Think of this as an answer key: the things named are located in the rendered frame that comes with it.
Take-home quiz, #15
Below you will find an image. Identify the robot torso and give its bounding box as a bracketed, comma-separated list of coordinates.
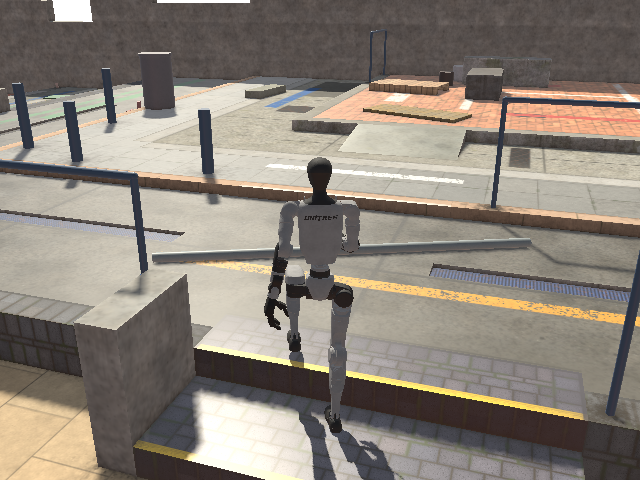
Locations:
[297, 196, 343, 301]

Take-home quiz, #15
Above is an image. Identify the robot right forearm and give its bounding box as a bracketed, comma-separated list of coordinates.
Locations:
[341, 237, 360, 253]

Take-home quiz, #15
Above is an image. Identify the robot left forearm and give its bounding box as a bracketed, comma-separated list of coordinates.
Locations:
[267, 242, 288, 299]

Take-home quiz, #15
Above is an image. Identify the left robot hand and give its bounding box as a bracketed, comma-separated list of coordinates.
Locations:
[264, 297, 289, 330]

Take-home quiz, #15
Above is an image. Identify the robot right upper arm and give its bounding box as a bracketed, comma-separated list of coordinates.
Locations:
[340, 200, 360, 252]

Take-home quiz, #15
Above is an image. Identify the robot left shin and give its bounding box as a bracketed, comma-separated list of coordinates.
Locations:
[286, 291, 300, 339]

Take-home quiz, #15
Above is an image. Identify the robot left upper arm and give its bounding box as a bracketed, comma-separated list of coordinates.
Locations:
[278, 200, 300, 258]

